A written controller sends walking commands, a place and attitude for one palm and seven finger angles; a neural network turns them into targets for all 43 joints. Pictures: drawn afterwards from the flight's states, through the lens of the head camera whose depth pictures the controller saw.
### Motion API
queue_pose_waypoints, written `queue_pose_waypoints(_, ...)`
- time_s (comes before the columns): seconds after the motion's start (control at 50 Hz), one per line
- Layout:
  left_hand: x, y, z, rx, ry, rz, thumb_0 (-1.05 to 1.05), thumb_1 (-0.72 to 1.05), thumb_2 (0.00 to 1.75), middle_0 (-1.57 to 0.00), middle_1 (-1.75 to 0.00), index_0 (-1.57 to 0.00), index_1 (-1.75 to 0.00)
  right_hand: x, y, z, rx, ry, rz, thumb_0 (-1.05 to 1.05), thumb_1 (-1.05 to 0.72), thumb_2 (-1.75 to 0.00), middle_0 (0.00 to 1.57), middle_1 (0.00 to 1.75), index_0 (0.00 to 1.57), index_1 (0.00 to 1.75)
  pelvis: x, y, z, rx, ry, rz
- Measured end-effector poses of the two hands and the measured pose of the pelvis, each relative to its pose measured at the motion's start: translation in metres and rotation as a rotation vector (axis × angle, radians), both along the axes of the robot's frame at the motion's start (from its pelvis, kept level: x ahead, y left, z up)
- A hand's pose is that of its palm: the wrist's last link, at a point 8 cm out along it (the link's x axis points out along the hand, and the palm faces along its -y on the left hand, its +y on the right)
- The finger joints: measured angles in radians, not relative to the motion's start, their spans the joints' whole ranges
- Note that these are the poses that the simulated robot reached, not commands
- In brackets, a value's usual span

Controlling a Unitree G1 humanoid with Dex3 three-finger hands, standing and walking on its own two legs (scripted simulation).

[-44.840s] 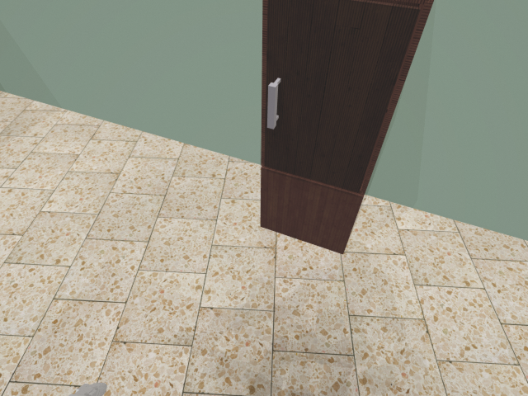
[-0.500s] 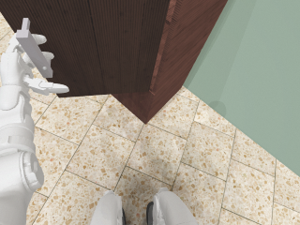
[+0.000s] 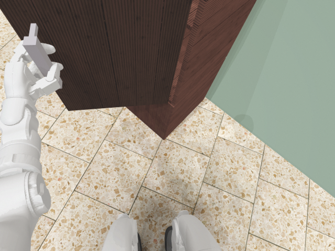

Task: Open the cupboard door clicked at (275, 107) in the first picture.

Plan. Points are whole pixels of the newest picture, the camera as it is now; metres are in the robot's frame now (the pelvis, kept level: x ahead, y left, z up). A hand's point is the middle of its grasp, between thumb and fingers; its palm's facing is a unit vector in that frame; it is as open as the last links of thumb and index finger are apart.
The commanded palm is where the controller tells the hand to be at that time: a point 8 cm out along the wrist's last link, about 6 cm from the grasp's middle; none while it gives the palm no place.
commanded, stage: close the thumb around the handle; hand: left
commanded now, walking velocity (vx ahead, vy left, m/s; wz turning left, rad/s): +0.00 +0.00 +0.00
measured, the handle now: (46, 58) +0.55 +0.26 +0.04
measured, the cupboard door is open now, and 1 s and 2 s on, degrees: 50 88 97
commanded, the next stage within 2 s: pull the door open along its arc in 0.06 s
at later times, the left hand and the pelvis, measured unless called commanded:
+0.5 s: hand (56, 92) +0.46 +0.22 +0.04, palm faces +0.06 -1.00 -0.02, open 6.1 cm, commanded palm +0.40 +0.26 +0.04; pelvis +0.01 +0.00 +0.01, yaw -1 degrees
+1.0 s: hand (108, 151) +0.32 +0.11 +0.05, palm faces +0.43 -0.90 +0.03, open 6.5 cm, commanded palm +0.25 +0.17 +0.04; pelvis +0.02 -0.02 +0.01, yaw +2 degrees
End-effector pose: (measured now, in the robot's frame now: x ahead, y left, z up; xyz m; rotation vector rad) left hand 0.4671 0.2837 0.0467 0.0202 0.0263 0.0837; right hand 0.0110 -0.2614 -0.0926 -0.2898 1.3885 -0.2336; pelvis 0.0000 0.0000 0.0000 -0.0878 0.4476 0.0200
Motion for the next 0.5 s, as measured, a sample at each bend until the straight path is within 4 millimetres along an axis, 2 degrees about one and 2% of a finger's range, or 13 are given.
queue_pose_waypoints(0.3, 0.001, -0.003, -0.001, -0.006, -0.007, 0.004, 0.01, 0.70, 0.82, -0.32, -1.31, -0.32, -1.34, 0.002, -0.001, -0.002, 0.001, -0.014, -0.002, 0.00, -0.90, -0.90, 0.20, 0.30, 0.21, 0.30, -0.001, -0.001, -0.002, 0.003, 0.004, -0.006)
queue_pose_waypoints(0.4, -0.010, -0.005, -0.001, -0.008, -0.007, 0.000, 0.00, 0.71, 0.79, -0.31, -1.31, -0.31, -1.33, 0.007, 0.002, 0.001, 0.020, -0.030, -0.016, 0.00, -0.90, -0.90, 0.20, 0.30, 0.21, 0.30, 0.002, -0.001, 0.003, 0.009, -0.008, -0.015)
queue_pose_waypoints(0.5, -0.033, -0.012, -0.001, -0.005, -0.005, -0.019, 0.00, 0.70, 0.76, -0.30, -1.31, -0.31, -1.33, 0.023, 0.004, 0.007, 0.041, -0.076, -0.020, 0.00, -0.90, -0.90, 0.20, 0.30, 0.21, 0.30, 0.009, 0.000, 0.010, 0.015, -0.024, -0.019)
